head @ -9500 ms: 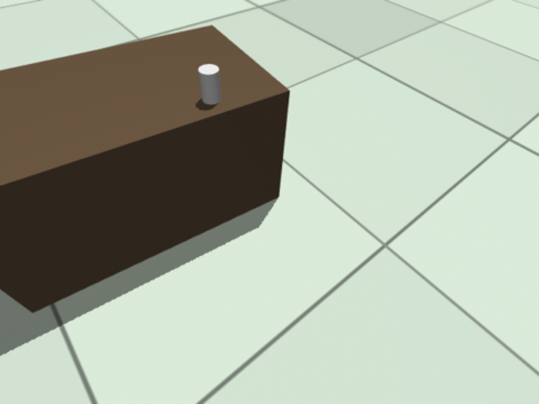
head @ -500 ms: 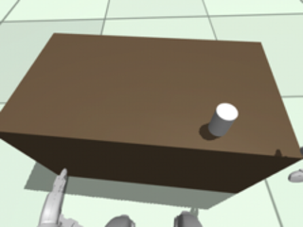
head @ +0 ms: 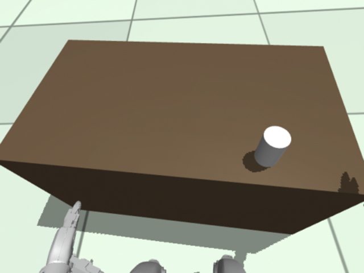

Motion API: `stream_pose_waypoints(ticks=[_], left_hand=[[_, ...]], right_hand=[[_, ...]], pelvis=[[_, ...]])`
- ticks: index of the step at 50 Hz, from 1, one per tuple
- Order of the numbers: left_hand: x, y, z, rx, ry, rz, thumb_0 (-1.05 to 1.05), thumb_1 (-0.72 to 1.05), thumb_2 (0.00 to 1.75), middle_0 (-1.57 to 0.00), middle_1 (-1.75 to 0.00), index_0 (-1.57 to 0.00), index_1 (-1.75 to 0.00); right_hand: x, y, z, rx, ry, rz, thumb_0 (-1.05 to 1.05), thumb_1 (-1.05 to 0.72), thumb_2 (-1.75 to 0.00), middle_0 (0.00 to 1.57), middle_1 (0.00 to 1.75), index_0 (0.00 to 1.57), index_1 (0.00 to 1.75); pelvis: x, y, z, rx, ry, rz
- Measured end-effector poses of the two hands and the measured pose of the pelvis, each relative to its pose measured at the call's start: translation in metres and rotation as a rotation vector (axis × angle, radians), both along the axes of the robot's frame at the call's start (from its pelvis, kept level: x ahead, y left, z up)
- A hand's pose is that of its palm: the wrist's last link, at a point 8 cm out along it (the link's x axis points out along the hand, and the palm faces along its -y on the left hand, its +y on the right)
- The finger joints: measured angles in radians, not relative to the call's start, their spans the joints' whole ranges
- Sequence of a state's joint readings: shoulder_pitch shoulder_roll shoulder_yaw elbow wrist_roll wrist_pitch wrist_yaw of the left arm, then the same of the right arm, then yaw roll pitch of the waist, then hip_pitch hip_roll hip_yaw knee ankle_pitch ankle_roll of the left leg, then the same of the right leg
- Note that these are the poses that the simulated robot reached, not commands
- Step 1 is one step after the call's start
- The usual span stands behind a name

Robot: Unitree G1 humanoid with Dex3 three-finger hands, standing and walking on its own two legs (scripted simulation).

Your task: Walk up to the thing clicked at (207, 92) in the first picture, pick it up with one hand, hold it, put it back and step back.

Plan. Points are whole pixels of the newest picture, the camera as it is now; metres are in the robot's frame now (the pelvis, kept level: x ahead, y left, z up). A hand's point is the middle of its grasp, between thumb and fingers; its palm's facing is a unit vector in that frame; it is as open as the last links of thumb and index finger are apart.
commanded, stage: go down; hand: right
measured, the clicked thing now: (271, 147) +0.44 -0.21 -0.07
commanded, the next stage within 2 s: approach in 0.44 s
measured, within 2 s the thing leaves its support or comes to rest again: neither
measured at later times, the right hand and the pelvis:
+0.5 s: hand out of the picture +0.35 -0.39 +0.03, palm faces +0.22 +0.97 -0.08, open 17.5 cm; pelvis -0.01 -0.01 +0.00, yaw +0 degrees
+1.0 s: hand (317, 160) +0.40 -0.31 -0.05, palm faces +0.13 +0.99 +0.08, open 17.7 cm; pelvis -0.02 -0.01 -0.05, yaw +1 degrees
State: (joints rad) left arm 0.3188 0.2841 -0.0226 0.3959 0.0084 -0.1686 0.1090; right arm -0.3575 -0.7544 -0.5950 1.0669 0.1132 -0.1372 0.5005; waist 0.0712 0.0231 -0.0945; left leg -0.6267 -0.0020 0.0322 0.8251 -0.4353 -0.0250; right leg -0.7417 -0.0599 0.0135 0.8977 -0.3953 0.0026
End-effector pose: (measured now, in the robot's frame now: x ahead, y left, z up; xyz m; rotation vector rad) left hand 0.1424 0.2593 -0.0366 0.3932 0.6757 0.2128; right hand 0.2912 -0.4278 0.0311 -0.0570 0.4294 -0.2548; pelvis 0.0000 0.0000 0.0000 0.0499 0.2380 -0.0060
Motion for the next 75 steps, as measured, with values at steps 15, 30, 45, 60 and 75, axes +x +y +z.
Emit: stream_pose_waypoints(ticks=[15, 30, 45, 60, 75], left_hand=[[-0.009, -0.007, -0.002, -0.003, 0.018, -0.006, -0.01, -0.5, 0.04, -0.06, -0.06, -0.06, -0.05], [-0.013, -0.011, -0.001, 0.008, 0.025, -0.007, -0.01, -0.51, 0.04, -0.06, -0.06, -0.06, -0.05], [0.0, -0.021, -0.007, 0.015, -0.078, -0.073, -0.01, -0.55, 0.06, -0.06, -0.05, -0.05, -0.06], [-0.036, 0.003, -0.009, 0.156, -0.053, -0.008, -0.01, -0.55, 0.06, -0.06, -0.05, -0.05, -0.05], [-0.038, 0.0, 0.005, 0.08, -0.136, -0.027, -0.01, -0.54, 0.06, -0.06, -0.05, -0.05, -0.05]], right_hand=[[0.016, -0.007, 0.009, 0.005, -0.062, 0.02, -0.01, 0.53, -0.03, 0.06, 0.04, 0.06, 0.05], [0.028, -0.015, 0.016, 0.009, -0.111, 0.018, -0.01, 0.55, -0.03, 0.06, 0.04, 0.06, 0.05], [0.061, 0.036, -0.04, 0.098, -0.305, 0.086, -0.01, 0.6, -0.04, 0.03, 0.05, 0.05, 0.05], [0.103, 0.1, -0.112, 0.089, -0.393, 0.108, -0.02, 0.61, -0.02, 0.05, 0.04, 0.05, 0.05], [0.095, 0.144, -0.106, 0.092, -0.338, 0.088, -0.02, 0.6, -0.02, 0.05, 0.04, 0.05, 0.05]], pelvis=[[-0.006, -0.005, -0.003, 0.011, 0.015, -0.005], [-0.009, -0.009, -0.004, 0.018, 0.031, 0.002], [-0.017, -0.007, -0.033, 0.021, 0.109, 0.004], [-0.031, -0.004, -0.073, 0.048, 0.191, 0.024], [-0.036, 0.0, -0.07, 0.031, 0.156, 0.03]])
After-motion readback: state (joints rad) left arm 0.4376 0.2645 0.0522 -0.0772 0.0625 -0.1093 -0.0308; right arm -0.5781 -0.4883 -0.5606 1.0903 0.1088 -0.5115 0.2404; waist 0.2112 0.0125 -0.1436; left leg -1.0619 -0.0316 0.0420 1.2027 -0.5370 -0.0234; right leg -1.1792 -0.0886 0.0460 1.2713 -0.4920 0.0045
